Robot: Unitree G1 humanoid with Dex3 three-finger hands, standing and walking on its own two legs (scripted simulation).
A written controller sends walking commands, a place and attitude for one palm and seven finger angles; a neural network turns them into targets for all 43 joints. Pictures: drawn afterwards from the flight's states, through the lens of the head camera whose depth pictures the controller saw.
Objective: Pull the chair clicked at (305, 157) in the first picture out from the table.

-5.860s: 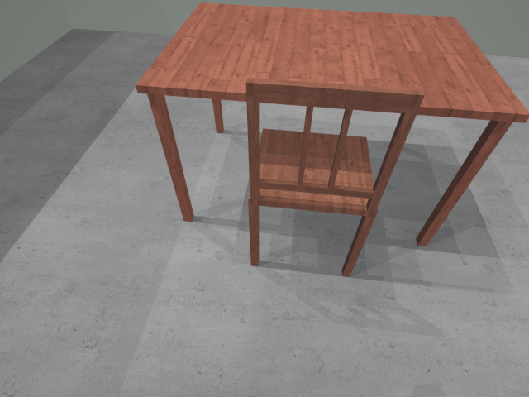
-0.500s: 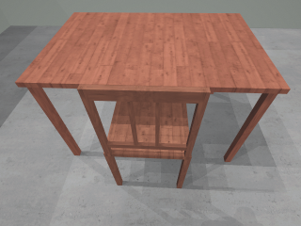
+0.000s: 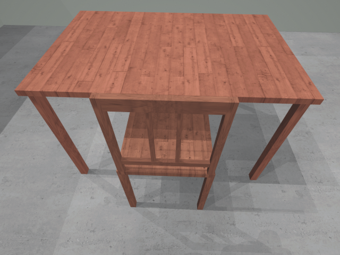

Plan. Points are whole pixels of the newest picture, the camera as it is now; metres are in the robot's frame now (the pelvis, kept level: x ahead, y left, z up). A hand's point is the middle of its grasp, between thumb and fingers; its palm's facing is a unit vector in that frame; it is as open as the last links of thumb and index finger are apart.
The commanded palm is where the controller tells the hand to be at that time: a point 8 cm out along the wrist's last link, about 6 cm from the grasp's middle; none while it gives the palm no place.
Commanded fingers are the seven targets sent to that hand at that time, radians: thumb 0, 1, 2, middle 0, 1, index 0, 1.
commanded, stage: shuffle to correct the standing spot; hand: left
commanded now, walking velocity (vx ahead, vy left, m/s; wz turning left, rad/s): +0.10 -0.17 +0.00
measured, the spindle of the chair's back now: (151, 138) +0.50 +0.10 -0.10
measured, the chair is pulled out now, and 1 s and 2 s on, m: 0.00 0.00 0.00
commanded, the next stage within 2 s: come to a stop and stand still in 0.42 s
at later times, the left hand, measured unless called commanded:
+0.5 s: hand out of the picture +0.01 +0.12 -0.19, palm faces +0.00 -0.98 -0.18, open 7.4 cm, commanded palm none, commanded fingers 0.00 0.90 0.90 -0.20 -0.30 -0.20 -0.30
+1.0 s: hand out of the picture +0.13 +0.09 -0.16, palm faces +0.04 -0.96 -0.28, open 7.4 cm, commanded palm none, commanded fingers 0.00 0.90 0.90 -0.20 -0.30 -0.20 -0.30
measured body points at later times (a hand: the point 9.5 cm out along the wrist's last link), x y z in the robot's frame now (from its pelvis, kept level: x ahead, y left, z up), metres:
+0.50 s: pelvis +0.04 -0.05 -0.02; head +0.08 -0.05 +0.43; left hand +0.02 +0.17 -0.17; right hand +0.05 -0.29 -0.17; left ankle +0.04 +0.06 -0.74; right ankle -0.03 -0.14 -0.74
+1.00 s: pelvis +0.07 -0.10 +0.00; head +0.13 -0.12 +0.44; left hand +0.13 +0.14 -0.14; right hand +0.14 -0.35 -0.16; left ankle +0.05 +0.02 -0.68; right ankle +0.08 -0.21 -0.74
